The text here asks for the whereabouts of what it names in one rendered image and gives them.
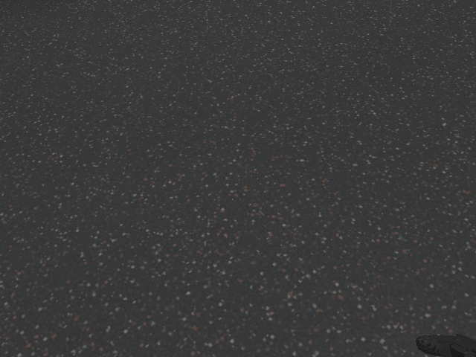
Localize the right robot hand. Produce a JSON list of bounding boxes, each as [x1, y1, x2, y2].
[[416, 334, 476, 357]]

